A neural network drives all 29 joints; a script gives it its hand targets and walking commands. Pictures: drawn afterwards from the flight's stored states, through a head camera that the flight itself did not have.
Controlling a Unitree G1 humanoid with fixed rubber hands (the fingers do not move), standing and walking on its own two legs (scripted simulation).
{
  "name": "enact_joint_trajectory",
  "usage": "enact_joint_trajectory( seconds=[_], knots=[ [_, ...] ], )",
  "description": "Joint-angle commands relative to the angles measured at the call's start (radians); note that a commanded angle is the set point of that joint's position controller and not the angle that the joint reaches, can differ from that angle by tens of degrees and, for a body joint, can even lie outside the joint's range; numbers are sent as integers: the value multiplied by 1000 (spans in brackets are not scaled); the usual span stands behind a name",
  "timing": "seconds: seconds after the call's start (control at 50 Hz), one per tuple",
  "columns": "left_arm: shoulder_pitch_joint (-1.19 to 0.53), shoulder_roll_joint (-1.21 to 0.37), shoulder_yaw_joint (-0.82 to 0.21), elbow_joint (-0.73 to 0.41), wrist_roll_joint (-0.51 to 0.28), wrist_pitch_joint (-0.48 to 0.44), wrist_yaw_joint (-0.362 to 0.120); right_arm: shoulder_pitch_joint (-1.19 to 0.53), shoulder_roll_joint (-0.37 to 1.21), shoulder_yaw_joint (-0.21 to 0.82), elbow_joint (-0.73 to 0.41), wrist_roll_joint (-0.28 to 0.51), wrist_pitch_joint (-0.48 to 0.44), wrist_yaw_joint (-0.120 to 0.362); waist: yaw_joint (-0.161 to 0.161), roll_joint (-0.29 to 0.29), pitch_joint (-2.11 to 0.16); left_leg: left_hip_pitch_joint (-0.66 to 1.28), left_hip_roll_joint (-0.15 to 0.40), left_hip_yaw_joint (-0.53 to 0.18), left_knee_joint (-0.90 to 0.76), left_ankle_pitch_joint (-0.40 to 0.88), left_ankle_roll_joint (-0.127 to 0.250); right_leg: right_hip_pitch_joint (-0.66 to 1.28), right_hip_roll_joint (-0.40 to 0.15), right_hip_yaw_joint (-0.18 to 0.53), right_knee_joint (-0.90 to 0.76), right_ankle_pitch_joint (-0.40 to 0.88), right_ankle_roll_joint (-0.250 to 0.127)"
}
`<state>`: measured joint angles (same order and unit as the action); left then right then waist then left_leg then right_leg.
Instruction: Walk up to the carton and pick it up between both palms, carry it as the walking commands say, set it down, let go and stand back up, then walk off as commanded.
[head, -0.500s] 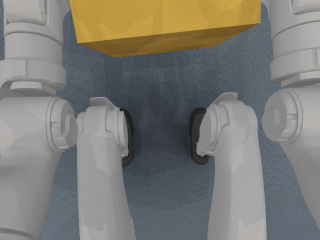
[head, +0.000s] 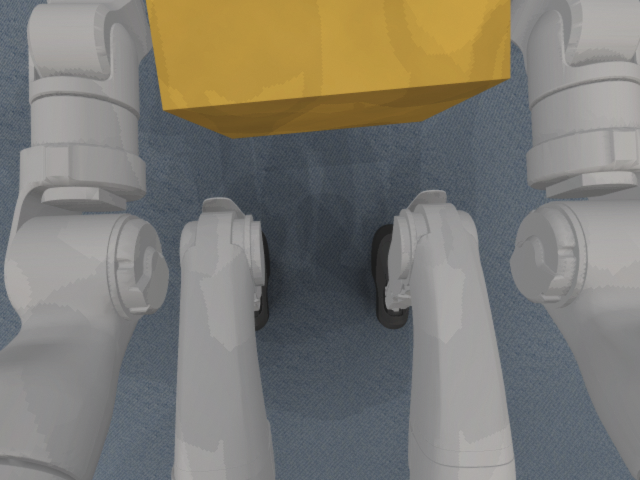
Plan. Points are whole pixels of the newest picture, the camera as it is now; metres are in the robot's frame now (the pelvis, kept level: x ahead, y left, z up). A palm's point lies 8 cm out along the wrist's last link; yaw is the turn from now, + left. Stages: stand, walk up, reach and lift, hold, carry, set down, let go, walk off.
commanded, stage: reach and lift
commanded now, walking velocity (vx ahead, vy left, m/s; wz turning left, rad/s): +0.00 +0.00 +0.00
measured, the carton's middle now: out of the picture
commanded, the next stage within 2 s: none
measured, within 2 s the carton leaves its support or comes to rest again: neither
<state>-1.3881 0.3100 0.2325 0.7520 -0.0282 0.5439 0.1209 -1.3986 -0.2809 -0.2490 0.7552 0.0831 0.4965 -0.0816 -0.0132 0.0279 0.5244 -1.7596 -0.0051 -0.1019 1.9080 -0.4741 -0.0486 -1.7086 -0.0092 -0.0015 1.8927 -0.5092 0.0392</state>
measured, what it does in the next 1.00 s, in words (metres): rises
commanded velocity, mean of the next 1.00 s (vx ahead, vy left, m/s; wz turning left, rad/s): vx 0.00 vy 0.00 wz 0.00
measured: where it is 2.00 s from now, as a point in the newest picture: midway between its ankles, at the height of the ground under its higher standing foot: (322, 295)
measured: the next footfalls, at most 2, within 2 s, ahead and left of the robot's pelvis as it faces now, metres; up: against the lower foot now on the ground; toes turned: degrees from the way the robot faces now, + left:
none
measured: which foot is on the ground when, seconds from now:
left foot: down 0.00-1.00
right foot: down 0.00-1.00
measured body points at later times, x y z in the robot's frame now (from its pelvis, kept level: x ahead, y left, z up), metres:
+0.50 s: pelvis -0.01 +0.00 +0.05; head +0.28 +0.01 +0.38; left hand +0.54 +0.18 -0.01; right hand +0.54 -0.17 +0.01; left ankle +0.16 +0.13 -0.43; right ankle +0.15 -0.14 -0.43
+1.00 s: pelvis -0.01 +0.00 +0.11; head +0.25 +0.01 +0.47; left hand +0.51 +0.18 +0.06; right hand +0.52 -0.17 +0.07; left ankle +0.16 +0.13 -0.43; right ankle +0.15 -0.14 -0.43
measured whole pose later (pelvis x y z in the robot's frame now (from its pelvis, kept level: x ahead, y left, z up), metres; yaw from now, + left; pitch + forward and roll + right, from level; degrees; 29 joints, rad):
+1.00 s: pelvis -0.01 +0.00 +0.11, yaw +2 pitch +9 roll -3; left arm -1.20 0.24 0.23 0.71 0.00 0.56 0.12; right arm -1.20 -0.22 -0.28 0.69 0.05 0.52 -0.06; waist -0.03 0.03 0.52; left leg -1.29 -0.02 -0.10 1.53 -0.40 -0.05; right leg -1.24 -0.01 0.00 1.51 -0.43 0.04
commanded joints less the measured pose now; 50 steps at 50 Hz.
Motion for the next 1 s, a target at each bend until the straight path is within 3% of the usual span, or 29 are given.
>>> enact_joint_trajectory(
  seconds=[0.0, 0.02, 0.04, 0.08, 0.1, 0.12, 0.18, 0.22, 0.28, 0.3, 0.4, 0.48, 0.5, 0.54, 0.56, 0.58, 0.6, 0.62, 0.64, 0.66, 0.7, 0.74, 0.84, 0.86, 0.9, 0.92, 0.94, 0.96, 0.98],
  knots=[
    [-877, -1235, -404, -341, -222, -93, -340, -804, 1172, 389, -317, 136, -35, 283, -58, 25, -2508, 755, -156, 206, -299, 187, 11, 701, 160, -82, -312, 214, -17],
    [-894, -1267, -428, -367, -230, -89, -343, -784, 1167, 357, -303, 124, -32, 287, -103, 56, -2521, 811, -154, 187, -315, 165, 8, 688, 164, -89, -319, 200, -24],
    [-865, -1254, -403, -334, -211, -94, -342, -782, 1208, 369, -290, 132, -32, 288, -57, 31, -2520, 767, -158, 207, -311, 181, 13, 706, 165, -85, -317, 211, -16],
    [-866, -1312, -460, -374, -248, -87, -337, -831, 1160, 426, -419, 149, -45, 288, -97, 45, -2649, 888, -160, 190, -317, 261, 3, 762, 169, -96, -319, 295, -22],
    [-841, -1269, -406, -330, -220, -89, -336, -827, 1169, 410, -339, 144, -34, 291, -50, 29, -2573, 805, -158, 202, -318, 222, 11, 739, 168, -80, -324, 248, -20],
    [-862, -1286, -455, -384, -244, -89, -342, -794, 1177, 420, -378, 157, -35, 290, -91, 44, -2625, 888, -160, 198, -332, 234, 7, 775, 172, -93, -335, 272, -19],
    [-830, -1292, -427, -340, -231, -88, -345, -835, 1192, 431, -395, 154, -36, 288, -58, 15, -2580, 850, -164, 202, -360, 206, 12, 800, 169, -89, -360, 242, -15],
    [-842, -1301, -454, -376, -241, -85, -339, -805, 1179, 427, -399, 146, -32, 289, -88, 25, -2615, 891, -163, 188, -369, 226, 8, 814, 169, -81, -383, 255, -20],
    [-873, -1281, -447, -367, -228, -86, -349, -769, 1205, 403, -315, 132, -24, 293, -80, 43, -2529, 850, -160, 199, -406, 123, 7, 816, 162, -65, -420, 168, -19],
    [-848, -1295, -450, -352, -232, -82, -349, -759, 1184, 379, -314, 109, -26, 297, -112, 27, -2508, 853, -157, 184, -413, 124, 3, 784, 161, -81, -416, 171, -19],
    [-839, -1281, -449, -348, -233, -85, -343, -807, 1185, 438, -386, 162, -33, 292, -58, 42, -2540, 902, -159, 198, -436, 163, 12, 873, 162, -57, -454, 194, -21],
    [-822, -1320, -439, -300, -231, -75, -358, -786, 1177, 390, -336, 117, -28, 297, -112, 25, -2464, 884, -159, 185, -479, 80, 6, 850, 154, -68, -489, 122, -25],
    [-872, -1295, -462, -379, -239, -85, -354, -772, 1221, 419, -352, 140, -25, 297, -88, 30, -2552, 963, -160, 188, -497, 124, 7, 902, 157, -69, -495, 173, -19],
    [-817, -1324, -456, -348, -231, -81, -355, -766, 1210, 438, -394, 148, -30, 299, -80, 55, -2550, 993, -163, 186, -505, 157, 9, 932, 158, -63, -509, 195, -23],
    [-765, -1296, -403, -282, -197, -85, -352, -733, 1214, 399, -300, 130, -28, 305, -53, 34, -2441, 913, -156, 181, -508, 105, 17, 860, 152, -50, -508, 138, -21],
    [-771, -1319, -419, -284, -196, -86, -359, -663, 1220, 358, -236, 108, -28, 315, -91, 61, -2395, 940, -153, 183, -532, 72, 5, 833, 151, -66, -528, 114, -28],
    [-747, -1330, -414, -303, -189, -88, -366, -655, 1245, 371, -246, 99, -28, 322, -69, 45, -2413, 939, -153, 181, -539, 98, 9, 853, 152, -58, -535, 137, -28],
    [-794, -1353, -466, -372, -223, -89, -366, -684, 1257, 412, -328, 114, -27, 323, -101, 27, -2519, 1020, -157, 171, -546, 138, 9, 885, 159, -67, -535, 182, -25],
    [-749, -1313, -420, -309, -196, -91, -361, -668, 1247, 401, -293, 115, -30, 325, -79, 20, -2459, 974, -155, 175, -544, 144, 12, 876, 157, -64, -541, 178, -19],
    [-773, -1350, -475, -398, -233, -96, -361, -716, 1240, 459, -412, 152, -41, 322, -69, 37, -2599, 1061, -163, 174, -534, 219, 11, 949, 163, -54, -539, 247, -26],
    [-746, -1349, -473, -344, -225, -87, -360, -749, 1211, 472, -431, 152, -39, 315, -76, 28, -2557, 1037, -163, 167, -548, 190, 14, 964, 157, -46, -551, 225, -24],
    [-740, -1340, -509, -418, -244, -86, -348, -752, 1222, 516, -493, 185, -39, 310, -58, 35, -2641, 1095, -168, 166, -551, 240, 12, 1026, 162, -46, -555, 272, -19],
    [-706, -1354, -504, -364, -234, -75, -358, -664, 1217, 487, -437, 140, -29, 306, -103, 18, -2523, 1081, -167, 155, -617, 167, 12, 1069, 150, -35, -632, 203, -20],
    [-732, -1304, -486, -383, -217, -88, -356, -674, 1249, 492, -401, 143, -24, 307, -47, 12, -2462, 1029, -163, 166, -619, 137, 18, 1052, 148, -16, -633, 165, -15],
    [-750, -1335, -534, -446, -239, -78, -353, -658, 1252, 508, -431, 158, -23, 310, -69, 50, -2562, 1154, -162, 154, -652, 175, 10, 1084, 154, -30, -646, 217, -22],
    [-742, -1323, -513, -403, -239, -82, -353, -645, 1220, 482, -374, 137, -22, 309, -87, 43, -2495, 1110, -162, 151, -654, 158, 5, 1048, 151, -29, -649, 195, -24],
    [-712, -1339, -502, -370, -214, -82, -357, -653, 1236, 483, -397, 134, -30, 310, -71, 18, -2466, 1113, -162, 147, -669, 149, 13, 1036, 153, -37, -660, 176, -22],
    [-681, -1378, -502, -323, -213, -74, -360, -657, 1209, 464, -404, 118, -35, 312, -105, 37, -2440, 1121, -155, 137, -680, 130, 9, 1024, 147, -39, -676, 167, -28],
    [-740, -1374, -527, -405, -242, -83, -365, -665, 1238, 483, -438, 123, -35, 306, -114, 39, -2494, 1146, -159, 148, -681, 158, 9, 1122, 145, -25, -706, 195, -29]
  ],
)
